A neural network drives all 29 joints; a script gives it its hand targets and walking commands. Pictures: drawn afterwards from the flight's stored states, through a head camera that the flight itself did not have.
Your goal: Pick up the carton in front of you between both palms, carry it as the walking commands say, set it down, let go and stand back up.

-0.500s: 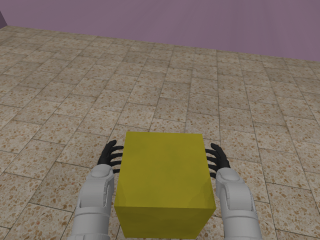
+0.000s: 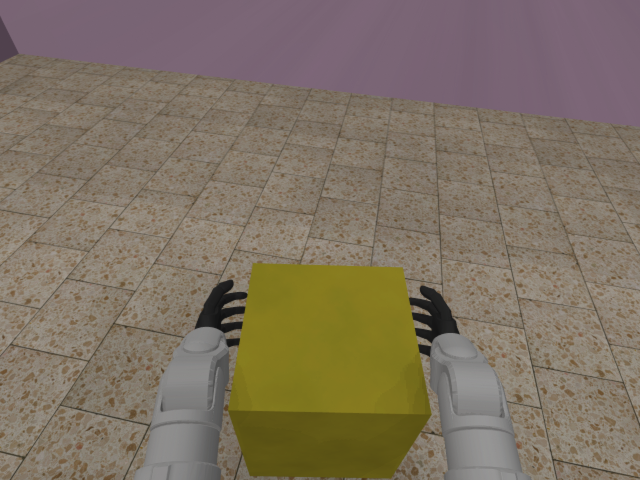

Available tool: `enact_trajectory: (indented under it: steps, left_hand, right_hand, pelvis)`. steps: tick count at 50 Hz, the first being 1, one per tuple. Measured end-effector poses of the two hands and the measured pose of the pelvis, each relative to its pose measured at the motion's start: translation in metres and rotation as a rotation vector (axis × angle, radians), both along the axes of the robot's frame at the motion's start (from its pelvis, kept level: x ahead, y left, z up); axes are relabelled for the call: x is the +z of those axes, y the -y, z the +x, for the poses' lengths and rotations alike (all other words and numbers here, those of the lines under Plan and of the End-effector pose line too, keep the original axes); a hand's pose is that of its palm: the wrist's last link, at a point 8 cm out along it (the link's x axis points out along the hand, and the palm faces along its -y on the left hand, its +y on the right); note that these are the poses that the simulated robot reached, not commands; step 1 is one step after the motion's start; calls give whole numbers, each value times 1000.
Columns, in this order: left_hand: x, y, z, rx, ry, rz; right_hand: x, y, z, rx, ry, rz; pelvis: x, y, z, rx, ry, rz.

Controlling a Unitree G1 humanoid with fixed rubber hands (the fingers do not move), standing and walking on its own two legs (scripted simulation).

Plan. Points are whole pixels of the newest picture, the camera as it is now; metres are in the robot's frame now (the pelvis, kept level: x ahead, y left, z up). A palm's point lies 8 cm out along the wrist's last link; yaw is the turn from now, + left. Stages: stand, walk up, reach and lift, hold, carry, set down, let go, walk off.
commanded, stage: carry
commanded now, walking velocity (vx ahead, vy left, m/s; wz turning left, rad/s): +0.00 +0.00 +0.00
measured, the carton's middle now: (324, 374) +0.28 +0.00 -0.06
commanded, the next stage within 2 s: hold in 0.68 s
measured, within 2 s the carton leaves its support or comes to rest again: neither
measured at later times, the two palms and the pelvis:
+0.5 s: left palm (205, 334) +0.29 +0.16 +0.03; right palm (435, 338) +0.29 -0.14 +0.04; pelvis +0.01 +0.01 +0.00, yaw +0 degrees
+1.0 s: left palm (173, 368) +0.24 +0.19 +0.03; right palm (407, 316) +0.32 -0.10 +0.05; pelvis -0.01 -0.03 +0.01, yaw +17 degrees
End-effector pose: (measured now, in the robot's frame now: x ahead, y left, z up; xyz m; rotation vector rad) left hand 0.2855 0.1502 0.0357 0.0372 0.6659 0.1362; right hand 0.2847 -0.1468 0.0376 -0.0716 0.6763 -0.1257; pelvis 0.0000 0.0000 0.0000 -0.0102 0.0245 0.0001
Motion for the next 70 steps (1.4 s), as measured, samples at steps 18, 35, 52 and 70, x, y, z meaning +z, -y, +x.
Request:
enact_trajectory:
  steps: [18,35,52,70]
  left_hand:
    - [-2,-7,3,3,9,0]
    - [-4,-11,4,7,-4,1]
    - [-5,-29,-32,186,19,-46]
    - [-145,-32,14,175,-4,32]
  right_hand:
    - [-2,-7,4,2,10,2]
    - [-4,-11,6,7,-3,2]
    - [7,-34,33,179,-5,10]
    - [-141,-39,68,174,7,1]
  pelvis:
    - [-2,-6,6,3,-8,-10]
    - [-2,-9,8,6,-4,-8]
    - [3,33,-11,297,125,15]
    - [-58,101,-54,304,-268,-51]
